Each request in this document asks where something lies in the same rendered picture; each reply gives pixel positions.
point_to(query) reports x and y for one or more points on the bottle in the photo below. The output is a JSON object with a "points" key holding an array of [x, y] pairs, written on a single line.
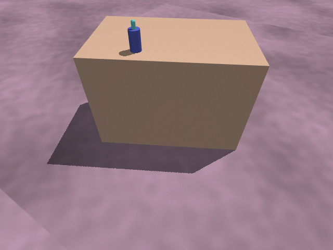
{"points": [[134, 38]]}

